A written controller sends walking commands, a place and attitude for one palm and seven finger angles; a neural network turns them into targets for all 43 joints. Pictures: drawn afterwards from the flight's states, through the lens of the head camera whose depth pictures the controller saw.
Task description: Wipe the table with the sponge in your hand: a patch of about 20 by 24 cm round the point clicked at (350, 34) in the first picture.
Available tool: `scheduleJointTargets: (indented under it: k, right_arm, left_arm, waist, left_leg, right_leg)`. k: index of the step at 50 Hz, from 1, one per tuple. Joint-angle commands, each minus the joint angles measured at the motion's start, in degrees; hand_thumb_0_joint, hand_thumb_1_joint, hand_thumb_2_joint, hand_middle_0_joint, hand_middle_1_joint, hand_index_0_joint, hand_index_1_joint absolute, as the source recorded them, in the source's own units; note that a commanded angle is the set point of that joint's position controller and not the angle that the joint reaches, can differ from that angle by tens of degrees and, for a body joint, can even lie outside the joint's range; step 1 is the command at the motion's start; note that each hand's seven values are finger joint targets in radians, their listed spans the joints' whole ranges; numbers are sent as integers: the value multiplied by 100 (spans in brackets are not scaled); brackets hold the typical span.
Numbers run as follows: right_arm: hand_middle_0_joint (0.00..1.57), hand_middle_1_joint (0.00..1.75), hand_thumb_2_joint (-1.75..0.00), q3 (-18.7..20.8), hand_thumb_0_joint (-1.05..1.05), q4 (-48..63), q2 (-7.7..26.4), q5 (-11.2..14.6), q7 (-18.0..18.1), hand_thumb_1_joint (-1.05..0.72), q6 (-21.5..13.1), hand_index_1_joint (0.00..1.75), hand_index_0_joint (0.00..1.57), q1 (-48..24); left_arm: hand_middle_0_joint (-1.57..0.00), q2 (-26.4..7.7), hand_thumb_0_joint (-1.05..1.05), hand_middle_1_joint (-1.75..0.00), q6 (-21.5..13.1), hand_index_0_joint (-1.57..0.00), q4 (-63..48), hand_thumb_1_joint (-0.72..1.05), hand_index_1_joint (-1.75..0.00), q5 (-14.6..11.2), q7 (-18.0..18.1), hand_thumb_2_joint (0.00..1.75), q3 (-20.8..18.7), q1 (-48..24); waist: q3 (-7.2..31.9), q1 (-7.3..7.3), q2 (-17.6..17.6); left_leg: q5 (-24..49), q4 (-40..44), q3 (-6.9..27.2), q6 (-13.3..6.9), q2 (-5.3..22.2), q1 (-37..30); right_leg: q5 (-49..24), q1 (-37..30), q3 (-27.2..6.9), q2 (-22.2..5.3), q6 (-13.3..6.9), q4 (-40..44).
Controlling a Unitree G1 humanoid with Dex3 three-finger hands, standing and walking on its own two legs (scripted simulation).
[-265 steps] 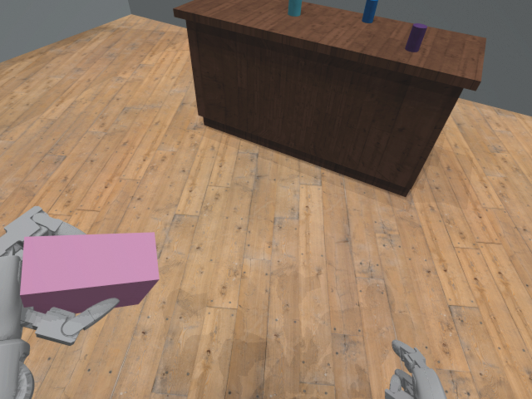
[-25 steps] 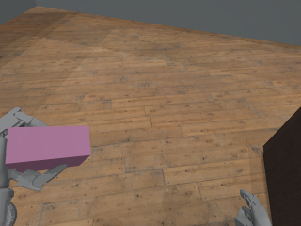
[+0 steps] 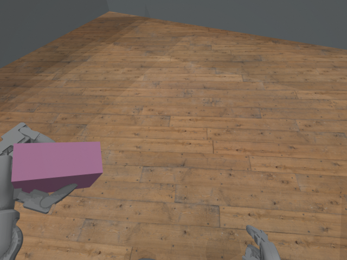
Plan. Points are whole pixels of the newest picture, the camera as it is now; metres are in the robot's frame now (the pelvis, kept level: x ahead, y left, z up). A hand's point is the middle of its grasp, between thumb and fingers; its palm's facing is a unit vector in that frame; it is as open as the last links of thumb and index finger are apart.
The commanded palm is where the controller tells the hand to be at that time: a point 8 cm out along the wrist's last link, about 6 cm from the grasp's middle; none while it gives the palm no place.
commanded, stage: walk to a spot facing it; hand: left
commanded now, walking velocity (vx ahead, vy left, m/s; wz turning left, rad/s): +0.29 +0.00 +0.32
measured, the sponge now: (71, 168) +0.23 +0.21 +0.16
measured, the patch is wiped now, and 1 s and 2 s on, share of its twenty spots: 0.00 0.00 0.00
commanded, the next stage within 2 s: turn to face it in 0.28 s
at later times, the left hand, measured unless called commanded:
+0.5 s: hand (32, 138) +0.28 +0.30 +0.18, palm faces +0.51 -0.75 -0.41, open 10.0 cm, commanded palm +0.21 +0.32 +0.19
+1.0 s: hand (127, 110) +0.37 +0.13 +0.18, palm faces +0.17 -0.85 -0.50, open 10.0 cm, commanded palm +0.30 +0.21 +0.19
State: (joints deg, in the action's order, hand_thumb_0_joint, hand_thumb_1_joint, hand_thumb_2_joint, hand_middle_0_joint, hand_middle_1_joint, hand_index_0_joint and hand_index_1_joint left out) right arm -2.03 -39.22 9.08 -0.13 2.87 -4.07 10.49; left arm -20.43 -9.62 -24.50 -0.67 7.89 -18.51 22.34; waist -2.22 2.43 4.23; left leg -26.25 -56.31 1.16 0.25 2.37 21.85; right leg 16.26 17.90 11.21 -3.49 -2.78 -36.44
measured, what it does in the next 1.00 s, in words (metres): walks ahead: left foot, then right foot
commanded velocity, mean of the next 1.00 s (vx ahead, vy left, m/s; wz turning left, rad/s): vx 0.08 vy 0.00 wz -0.24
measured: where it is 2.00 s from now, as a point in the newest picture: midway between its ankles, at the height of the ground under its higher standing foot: outside the picture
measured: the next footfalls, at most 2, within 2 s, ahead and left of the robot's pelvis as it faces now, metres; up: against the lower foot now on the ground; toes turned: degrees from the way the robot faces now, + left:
left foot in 0.38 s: +0.15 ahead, +0.15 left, +0.00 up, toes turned +14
right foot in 0.76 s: +0.19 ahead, -0.11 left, +0.00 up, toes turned -8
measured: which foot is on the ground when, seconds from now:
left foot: up 0.00-0.36, down 0.38-0.78, up 0.80-1.00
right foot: down 0.00-0.36, up 0.38-0.74, down 0.76-1.00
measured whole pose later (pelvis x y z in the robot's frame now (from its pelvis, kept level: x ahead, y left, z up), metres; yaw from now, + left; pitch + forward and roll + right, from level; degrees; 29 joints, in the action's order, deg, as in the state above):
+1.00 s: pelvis +0.11 -0.05 +0.01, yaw -8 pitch +2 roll +3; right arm 2.0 -32.2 15.1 0.0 1.6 -1.1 4.6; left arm -23.1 -10.7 -35.3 -2.8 7.9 -20.8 29.4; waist -7.8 -1.3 -1.6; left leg -25.5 -63.5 -1.8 5.5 2.9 28.3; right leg 11.2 21.6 1.8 2.2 -6.1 -31.0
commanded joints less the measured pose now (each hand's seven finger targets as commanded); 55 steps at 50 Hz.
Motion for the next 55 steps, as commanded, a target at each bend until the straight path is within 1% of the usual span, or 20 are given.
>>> scheduleJointTargets:
  k: [1,3,6,13,16,17,18,19,20,21,26,33,36,37,38,39,41,45,51,55]
  right_arm:
    - [20,30,-90,384,0,1008,767,32,36,-90,-247,30,20,-768]
    - [20,30,-90,381,0,1047,768,29,32,-90,-135,30,20,-755]
    - [20,30,-90,437,0,1168,784,19,29,-90,-118,30,20,-662]
    - [20,30,-90,575,0,1535,745,2,46,-90,-154,30,20,-357]
    - [20,30,-90,651,0,1533,815,-5,98,-90,-138,30,20,-83]
    - [20,30,-90,694,0,1545,902,10,148,-90,-145,30,20,-18]
    - [20,30,-90,710,0,1602,1037,3,136,-90,-144,30,20,-120]
    - [20,30,-90,623,0,1607,980,19,86,-90,-199,30,20,-126]
    - [20,30,-90,559,0,1532,896,34,37,-90,-233,30,20,-168]
    - [20,30,-90,543,0,1364,960,48,40,-90,-213,30,20,-246]
    - [20,30,-90,469,0,1288,836,57,-39,-90,-345,30,20,-380]
    - [20,30,-90,447,0,1250,855,19,-77,-90,-504,30,20,-290]
    - [20,30,-90,432,0,1304,825,62,-81,-90,-426,30,20,-319]
    - [20,30,-90,426,0,1303,787,78,-94,-90,-403,30,20,-272]
    - [20,30,-90,400,0,1335,666,87,-98,-90,-372,30,20,-265]
    - [20,30,-90,311,0,1513,555,62,-92,-90,-369,30,20,-546]
    - [20,30,-90,426,0,1475,712,116,-131,-90,-284,30,20,-613]
    - [20,30,-90,271,0,1470,590,55,-167,-90,-6,30,20,-844]
    - [20,30,-90,509,0,1599,775,43,-191,-90,151,30,20,-785]
    - [20,30,-90,544,0,1643,900,141,-225,-90,265,30,20,-628]
  left_arm:
    - [-120,-1286,0,-160,-480,-120,-1339,10,-160,-109,91,130,-887,-400]
    - [-120,-1261,0,-160,-560,-120,-1558,10,-160,-89,99,130,-953,-72]
    - [-120,-1307,0,-160,-611,-120,-1824,10,-160,-133,174,130,-1073,86]
    - [-120,-1171,0,-160,-511,-120,-2136,10,-160,-212,392,130,-1225,710]
    - [-120,-1051,0,-160,-497,-120,-2351,10,-160,-210,435,130,-1028,394]
    - [-120,-1067,0,-160,-557,-120,-2433,10,-160,-188,444,130,-1024,297]
    - [-120,-995,0,-160,-658,-120,-2615,10,-160,-162,434,130,-955,232]
    - [-120,-1139,0,-160,-756,-120,-2584,10,-160,-99,448,130,-1004,273]
    - [-120,-1368,0,-160,-800,-120,-2284,10,-160,2,421,130,-1063,47]
    - [-120,-1384,0,-160,-732,-120,-1735,10,-160,-42,310,130,-1101,219]
    - [-120,-1148,0,-160,-762,-120,-2843,10,-160,-73,190,130,-887,-40]
    - [-120,-812,0,-160,-483,-120,-1361,10,-160,-92,86,130,-715,-224]
    - [-120,-783,0,-160,-376,-120,-1075,10,-160,-71,36,130,-600,-514]
    - [-120,-832,0,-160,-377,-120,-1078,10,-160,-44,22,130,-585,-654]
    - [-120,-1077,0,-160,-394,-120,-1155,10,-160,0,44,130,-680,-776]
    - [-120,-1307,0,-160,-374,-120,-1214,10,-160,-15,76,130,-846,-736]
    - [-120,-1236,0,-160,-319,-120,-1638,10,-160,-155,97,130,-852,-669]
    - [-120,-1454,0,-160,-541,-120,-2491,10,-160,-246,236,130,-1324,350]
    - [-120,-1506,0,-160,-607,-120,-2333,10,-160,-384,293,130,-1775,1250]
    - [-120,-1196,0,-160,-448,-120,-1716,10,-160,-379,226,130,-1520,1307]
  waist:
    - [239,-144,-1024]
    - [181,-174,-866]
    - [451,-213,-1032]
    - [705,14,-1240]
    - [1039,-297,-891]
    - [1258,-409,-123]
    - [1315,-380,1360]
    - [1311,-269,1883]
    - [958,-321,1142]
    - [947,-268,602]
    - [803,-189,1122]
    - [615,-173,745]
    - [628,-131,441]
    - [690,-142,6]
    - [837,-177,-1098]
    - [865,-84,-2236]
    - [1099,-120,-1918]
    - [1527,-112,-576]
    - [1609,-45,-698]
    - [1466,-48,-1051]
  left_leg:
    - [526,-1947,94,125,208,1828]
    - [691,-1602,-123,183,255,1662]
    - [897,-452,-430,181,323,1287]
    - [706,1745,-1147,54,108,477]
    - [1330,2746,-1312,16,-167,-926]
    - [1554,3010,-949,-144,-8,-1823]
    - [2636,3349,902,-718,1133,-2499]
    - [4473,3580,2619,-1460,2296,-2894]
    - [4579,3589,2628,-1513,2333,-2631]
    - [3732,3589,2140,-1452,2295,-2082]
    - [3052,3796,-92,-829,1534,-1137]
    - [2536,3551,-706,-443,1910,-1047]
    - [2023,2625,-976,-162,1706,-988]
    - [1803,1910,-1092,-42,1463,-911]
    - [1157,726,-1249,151,948,-439]
    - [-1152,-429,-981,379,152,972]
    - [-689,-1366,-75,443,303,825]
    - [17,-1367,-78,533,209,1165]
    - [112,377,-268,517,76,734]
    - [8,1130,-242,436,45,344]
  right_leg:
    - [570,-1134,-2753,-1986,-563,2336]
    - [-280,-942,-1733,-1793,-473,2279]
    - [-837,-1167,-964,-1691,-428,2184]
    - [-1826,-1609,-741,-1784,-483,1569]
    - [-1727,-1161,-196,-1479,-124,198]
    - [-1707,-578,10,-1180,112,-969]
    - [584,610,114,-419,454,-2373]
    - [2253,1629,-409,22,482,-3409]
    - [2057,1903,-856,-26,356,-3795]
    - [1704,1864,-1085,-285,380,-3780]
    - [429,1133,-736,-212,513,-2411]
    - [314,282,-297,158,640,-478]
    - [-213,-294,-181,302,619,542]
    - [-782,-522,-465,118,500,1001]
    - [-2455,-919,-1550,-585,136,1263]
    - [-4725,-1580,-3297,-1577,-463,1322]
    - [-4130,-1294,-3363,-1684,-450,1455]
    - [-3878,-1896,-2500,-1232,-596,1029]
    - [-3464,-1748,-2828,-1038,-711,1212]
    - [-2905,-1378,-3168,-1004,-714,1334]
